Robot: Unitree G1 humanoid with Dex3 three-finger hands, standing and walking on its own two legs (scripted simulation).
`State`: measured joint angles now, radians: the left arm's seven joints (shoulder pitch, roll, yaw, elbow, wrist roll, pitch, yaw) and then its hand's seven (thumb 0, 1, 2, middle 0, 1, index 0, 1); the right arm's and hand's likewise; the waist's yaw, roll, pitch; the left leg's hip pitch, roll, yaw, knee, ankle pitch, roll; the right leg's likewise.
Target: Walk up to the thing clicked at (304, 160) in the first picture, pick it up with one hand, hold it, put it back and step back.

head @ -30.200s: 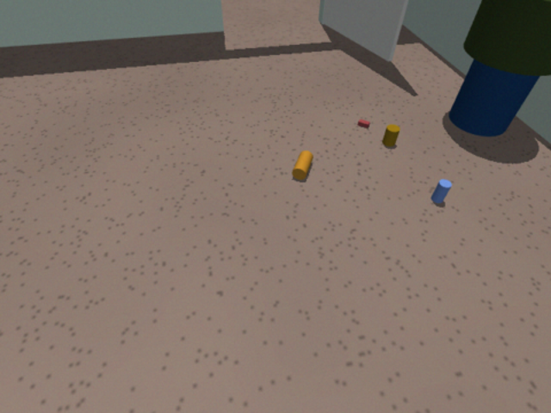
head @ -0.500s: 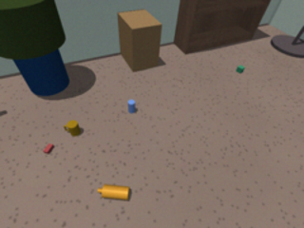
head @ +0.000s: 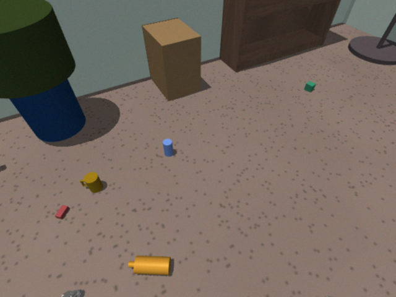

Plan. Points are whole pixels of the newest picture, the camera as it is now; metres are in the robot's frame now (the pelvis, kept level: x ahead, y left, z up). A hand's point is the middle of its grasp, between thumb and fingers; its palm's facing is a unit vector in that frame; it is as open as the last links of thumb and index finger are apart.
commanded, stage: walk up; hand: left
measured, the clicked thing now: (149, 265) +0.39 +0.25 -0.74
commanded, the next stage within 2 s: stand in 0.92 s
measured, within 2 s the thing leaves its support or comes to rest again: neither
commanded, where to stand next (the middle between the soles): +0.01 -0.01 m, yaw -1 degrees
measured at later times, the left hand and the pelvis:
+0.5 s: hand out of the picture +0.07 +0.24 -0.15, palm faces -0.03 -0.94 -0.35, open 7.4 cm; pelvis -0.01 -0.01 +0.00, yaw -2 degrees
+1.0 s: hand out of the picture +0.07 +0.25 -0.15, palm faces -0.06 -0.94 -0.33, open 7.4 cm; pelvis -0.02 +0.00 +0.00, yaw -2 degrees
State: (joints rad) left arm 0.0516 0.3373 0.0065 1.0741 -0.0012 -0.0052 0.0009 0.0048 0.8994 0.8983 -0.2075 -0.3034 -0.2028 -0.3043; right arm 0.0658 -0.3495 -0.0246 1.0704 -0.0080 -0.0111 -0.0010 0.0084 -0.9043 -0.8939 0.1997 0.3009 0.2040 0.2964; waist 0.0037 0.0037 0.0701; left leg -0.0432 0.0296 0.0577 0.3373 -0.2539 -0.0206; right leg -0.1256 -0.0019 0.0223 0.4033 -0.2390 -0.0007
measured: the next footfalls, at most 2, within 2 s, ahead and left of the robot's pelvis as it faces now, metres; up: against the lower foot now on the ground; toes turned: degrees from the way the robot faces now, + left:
none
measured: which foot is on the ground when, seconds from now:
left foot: down 0.00-1.00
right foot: down 0.00-1.00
